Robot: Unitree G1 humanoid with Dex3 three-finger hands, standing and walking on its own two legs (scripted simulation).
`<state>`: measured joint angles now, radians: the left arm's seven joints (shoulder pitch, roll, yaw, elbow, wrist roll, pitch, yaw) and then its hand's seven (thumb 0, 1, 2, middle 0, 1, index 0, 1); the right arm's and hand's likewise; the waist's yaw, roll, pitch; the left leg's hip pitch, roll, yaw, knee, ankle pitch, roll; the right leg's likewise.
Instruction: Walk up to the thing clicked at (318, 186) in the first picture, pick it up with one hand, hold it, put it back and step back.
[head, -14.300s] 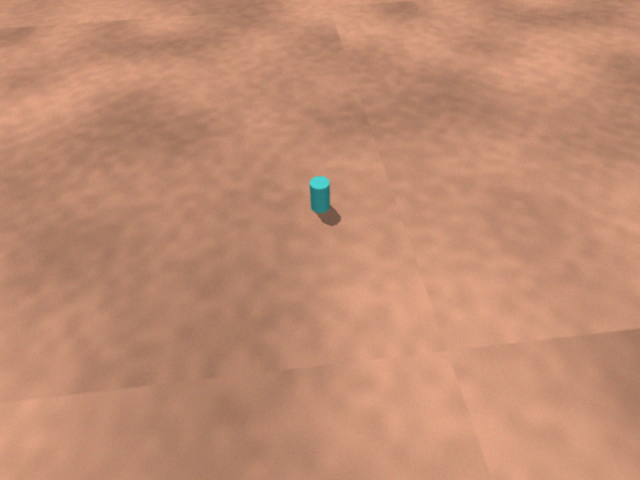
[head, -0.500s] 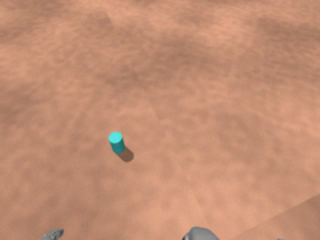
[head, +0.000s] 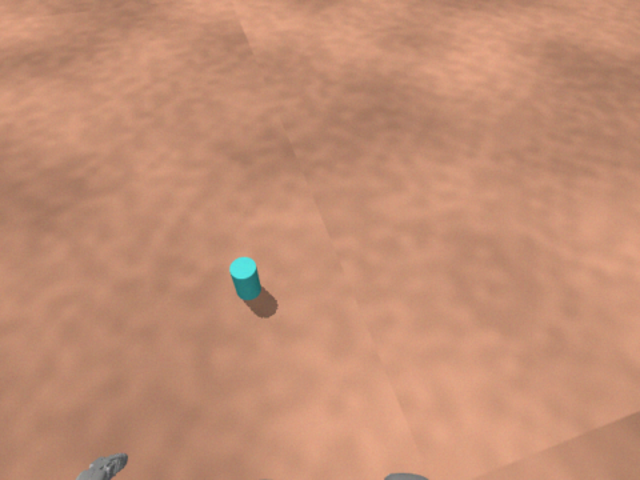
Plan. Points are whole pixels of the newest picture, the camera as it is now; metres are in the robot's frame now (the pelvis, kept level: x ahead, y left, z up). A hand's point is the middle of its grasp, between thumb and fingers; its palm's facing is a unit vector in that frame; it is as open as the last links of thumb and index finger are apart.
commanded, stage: walk up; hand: left
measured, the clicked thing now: (246, 279) +0.78 +0.28 -0.68
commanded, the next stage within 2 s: stand in 0.50 s
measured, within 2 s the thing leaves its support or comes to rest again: neither
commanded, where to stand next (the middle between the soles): +0.48 +0.04 m, yaw +4 degrees
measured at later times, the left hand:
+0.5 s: hand out of the picture +0.06 +0.25 -0.14, palm faces +0.03 -0.95 -0.32, open 7.4 cm
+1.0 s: hand out of the picture +0.07 +0.25 -0.13, palm faces -0.03 -0.94 -0.34, open 7.4 cm
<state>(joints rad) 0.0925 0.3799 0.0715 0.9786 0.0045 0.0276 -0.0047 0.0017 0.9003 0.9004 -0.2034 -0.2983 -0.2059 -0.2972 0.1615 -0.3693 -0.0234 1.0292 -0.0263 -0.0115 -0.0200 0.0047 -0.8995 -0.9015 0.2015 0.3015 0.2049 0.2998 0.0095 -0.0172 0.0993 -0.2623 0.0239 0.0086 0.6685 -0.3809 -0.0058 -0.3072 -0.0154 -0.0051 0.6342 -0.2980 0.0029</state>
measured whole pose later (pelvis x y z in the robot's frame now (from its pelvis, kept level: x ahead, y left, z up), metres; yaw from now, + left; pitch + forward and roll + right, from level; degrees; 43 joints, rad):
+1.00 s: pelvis +0.00 +0.00 +0.03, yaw +0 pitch -2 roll +0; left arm 0.10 0.35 -0.01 1.13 0.01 -0.02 -0.01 0.00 0.90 0.90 -0.20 -0.30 -0.21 -0.30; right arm 0.10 -0.35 -0.01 1.14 -0.01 -0.01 0.02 0.00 -0.90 -0.90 0.20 0.30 0.20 0.30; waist 0.00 0.00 0.04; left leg -0.09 0.01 0.01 0.31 -0.19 -0.01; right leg -0.16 -0.03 -0.01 0.34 -0.15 0.01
